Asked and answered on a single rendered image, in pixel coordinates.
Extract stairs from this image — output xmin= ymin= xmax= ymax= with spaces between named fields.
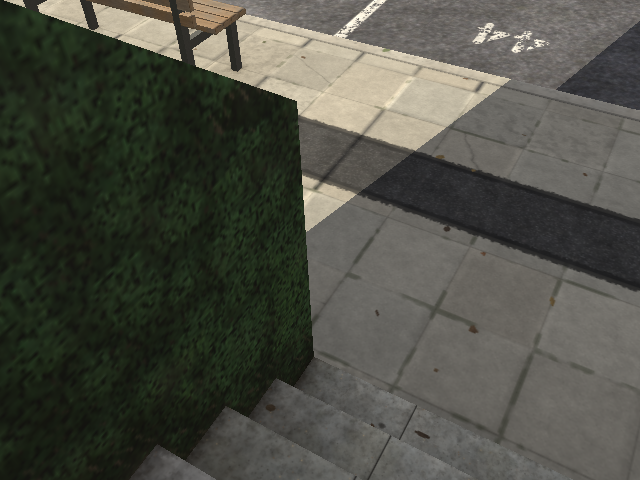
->
xmin=129 ymin=357 xmax=573 ymax=480

